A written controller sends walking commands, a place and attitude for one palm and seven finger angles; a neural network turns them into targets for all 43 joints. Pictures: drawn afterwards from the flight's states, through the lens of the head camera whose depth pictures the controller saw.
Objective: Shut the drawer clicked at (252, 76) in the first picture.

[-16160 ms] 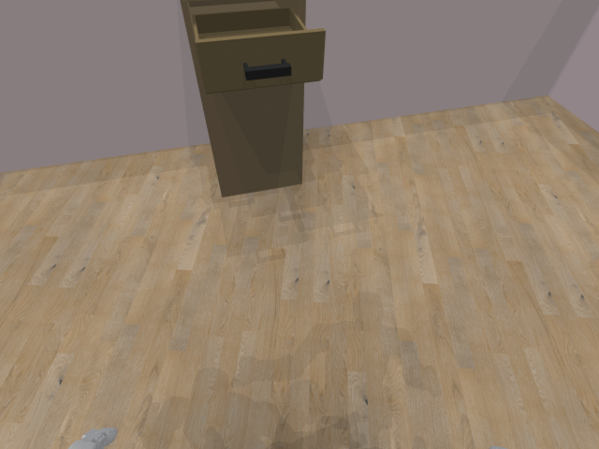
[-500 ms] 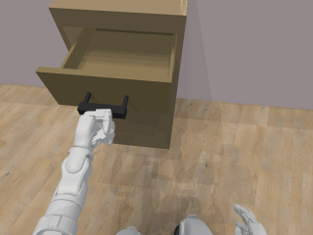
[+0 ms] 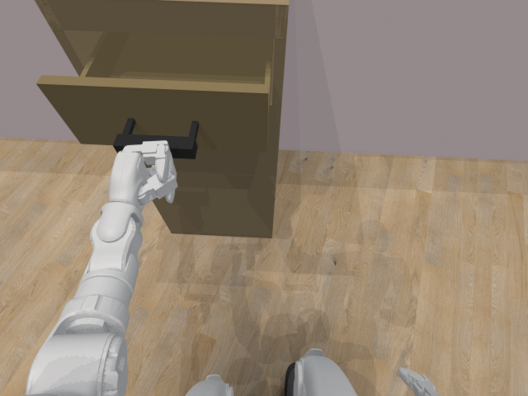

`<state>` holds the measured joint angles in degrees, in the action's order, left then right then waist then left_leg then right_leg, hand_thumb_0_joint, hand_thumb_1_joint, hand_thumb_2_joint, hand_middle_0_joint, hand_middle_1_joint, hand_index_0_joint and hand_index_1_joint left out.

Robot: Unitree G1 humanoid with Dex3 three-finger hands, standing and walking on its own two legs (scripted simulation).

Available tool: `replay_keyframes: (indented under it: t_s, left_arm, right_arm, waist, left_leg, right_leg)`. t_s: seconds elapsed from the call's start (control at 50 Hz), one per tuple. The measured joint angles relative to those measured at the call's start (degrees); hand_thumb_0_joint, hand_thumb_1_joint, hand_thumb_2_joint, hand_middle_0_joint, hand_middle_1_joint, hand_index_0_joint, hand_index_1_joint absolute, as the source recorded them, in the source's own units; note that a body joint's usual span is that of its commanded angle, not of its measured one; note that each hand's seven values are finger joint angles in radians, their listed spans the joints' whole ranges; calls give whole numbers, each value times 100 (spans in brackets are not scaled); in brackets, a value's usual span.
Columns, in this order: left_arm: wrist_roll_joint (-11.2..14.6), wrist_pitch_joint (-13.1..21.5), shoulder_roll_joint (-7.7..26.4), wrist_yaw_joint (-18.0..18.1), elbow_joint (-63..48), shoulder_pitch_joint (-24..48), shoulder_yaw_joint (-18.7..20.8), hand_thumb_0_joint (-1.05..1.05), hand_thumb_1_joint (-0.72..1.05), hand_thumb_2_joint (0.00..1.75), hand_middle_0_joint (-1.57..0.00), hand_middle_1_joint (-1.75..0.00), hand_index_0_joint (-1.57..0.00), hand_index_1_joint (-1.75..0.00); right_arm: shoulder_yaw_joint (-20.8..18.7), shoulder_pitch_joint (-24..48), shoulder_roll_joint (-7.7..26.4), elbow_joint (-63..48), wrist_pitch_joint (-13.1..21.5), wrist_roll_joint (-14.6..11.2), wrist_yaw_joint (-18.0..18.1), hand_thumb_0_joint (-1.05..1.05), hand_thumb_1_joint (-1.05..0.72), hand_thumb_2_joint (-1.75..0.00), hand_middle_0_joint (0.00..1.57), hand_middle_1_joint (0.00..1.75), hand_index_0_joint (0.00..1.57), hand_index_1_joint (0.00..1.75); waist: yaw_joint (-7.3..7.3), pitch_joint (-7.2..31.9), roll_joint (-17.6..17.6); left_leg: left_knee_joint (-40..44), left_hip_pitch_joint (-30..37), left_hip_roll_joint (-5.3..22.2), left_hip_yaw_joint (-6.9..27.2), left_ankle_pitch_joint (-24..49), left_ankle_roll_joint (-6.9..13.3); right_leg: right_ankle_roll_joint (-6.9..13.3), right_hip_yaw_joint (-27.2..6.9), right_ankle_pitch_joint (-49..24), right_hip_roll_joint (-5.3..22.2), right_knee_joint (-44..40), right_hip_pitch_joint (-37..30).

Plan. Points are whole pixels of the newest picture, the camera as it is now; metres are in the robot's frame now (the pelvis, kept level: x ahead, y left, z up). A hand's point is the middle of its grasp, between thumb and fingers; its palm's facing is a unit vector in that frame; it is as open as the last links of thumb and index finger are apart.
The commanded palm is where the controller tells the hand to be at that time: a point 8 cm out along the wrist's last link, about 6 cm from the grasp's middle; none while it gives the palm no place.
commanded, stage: push the drawer shut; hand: left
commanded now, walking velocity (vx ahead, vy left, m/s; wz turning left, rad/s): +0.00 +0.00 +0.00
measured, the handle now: (159, 135) +0.51 +0.16 +0.05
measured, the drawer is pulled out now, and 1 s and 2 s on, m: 0.13 0.01 0.00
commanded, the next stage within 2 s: pull the fist back off the drawer in 1.58 s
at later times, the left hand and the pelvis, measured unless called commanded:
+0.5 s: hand (181, 146) +0.49 +0.12 +0.05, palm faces -0.07 -1.00 -0.05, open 3.0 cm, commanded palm +0.48 +0.18 +0.06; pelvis -0.01 +0.00 -0.01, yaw -1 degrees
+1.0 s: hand (183, 118) +0.55 +0.13 +0.05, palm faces -0.07 -1.00 -0.04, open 2.9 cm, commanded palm +0.54 +0.17 +0.06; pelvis +0.00 +0.02 -0.02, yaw -1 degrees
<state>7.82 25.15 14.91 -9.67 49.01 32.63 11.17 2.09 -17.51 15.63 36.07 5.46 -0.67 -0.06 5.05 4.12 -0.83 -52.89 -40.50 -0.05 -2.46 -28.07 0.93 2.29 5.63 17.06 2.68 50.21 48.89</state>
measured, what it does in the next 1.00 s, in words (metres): stands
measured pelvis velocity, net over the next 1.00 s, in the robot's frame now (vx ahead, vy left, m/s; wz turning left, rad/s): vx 0.00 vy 0.02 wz -0.03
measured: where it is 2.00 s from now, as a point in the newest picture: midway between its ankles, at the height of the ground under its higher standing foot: outside the picture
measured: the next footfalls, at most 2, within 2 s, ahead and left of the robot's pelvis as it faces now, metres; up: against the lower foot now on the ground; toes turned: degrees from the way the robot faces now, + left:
none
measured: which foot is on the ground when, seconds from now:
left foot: down 0.00-1.00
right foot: down 0.00-1.00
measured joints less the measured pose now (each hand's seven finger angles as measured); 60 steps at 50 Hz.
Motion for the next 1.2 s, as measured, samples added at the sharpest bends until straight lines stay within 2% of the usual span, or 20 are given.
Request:
replay_keyframes:
  t_s: [0.2,0.36,0.64,1.04,1.2]
  left_arm:
    - [-87,190,140,8,797,721,183,-3,81,94,-140,-160,-140,-160]
    - [-235,217,348,69,1362,1365,397,-3,82,95,-140,-160,-140,-160]
    - [-455,139,766,43,1883,2054,784,-2,80,93,-140,-160,-140,-160]
    - [-804,-72,1337,161,2504,3053,1030,-3,75,90,-140,-160,-140,-160]
    - [-880,-111,1428,100,2619,3248,1027,-7,65,91,-140,-160,-140,-160]
  right_arm:
    - [4,-125,28,55,-126,43,-38,1,-90,-90,20,30,20,30]
    - [27,-171,43,62,-200,127,-78,1,-90,-90,20,30,20,30]
    - [81,-423,90,-68,-421,225,-134,1,-90,-90,20,30,20,30]
    - [174,-583,98,-186,-677,375,-185,0,-90,-90,20,30,20,30]
    - [209,-700,61,-167,-795,434,-224,0,-90,-90,20,30,20,30]
  waist:
    - [98,9,1]
    - [262,22,-6]
    - [533,31,-41]
    - [897,29,-94]
    - [919,54,-119]
  left_leg:
    - [-160,-285,0,-6,-25,15]
    - [-346,-612,10,-17,-58,34]
    - [-523,-983,71,-48,-117,72]
    - [-785,-1498,119,19,-239,131]
    - [-899,-1673,117,98,-280,144]
  right_leg:
    - [-3,-9,-6,7,115,269]
    - [-10,-20,-18,5,238,579]
    - [-35,-48,-60,-57,287,918]
    - [-94,14,-46,-95,350,1331]
    - [-114,87,-27,-83,381,1439]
